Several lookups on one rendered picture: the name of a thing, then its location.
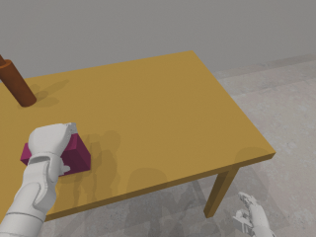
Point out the sponge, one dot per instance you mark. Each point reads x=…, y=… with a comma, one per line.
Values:
x=75, y=155

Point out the robot right hand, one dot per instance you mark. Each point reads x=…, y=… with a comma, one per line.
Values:
x=245, y=221

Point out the table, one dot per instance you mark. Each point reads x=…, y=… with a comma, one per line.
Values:
x=149, y=124

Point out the right robot forearm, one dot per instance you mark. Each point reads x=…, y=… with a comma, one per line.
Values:
x=262, y=231

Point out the left robot forearm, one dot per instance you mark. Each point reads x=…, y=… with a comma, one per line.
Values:
x=35, y=197

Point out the robot left hand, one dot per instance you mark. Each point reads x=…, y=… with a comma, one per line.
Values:
x=52, y=138

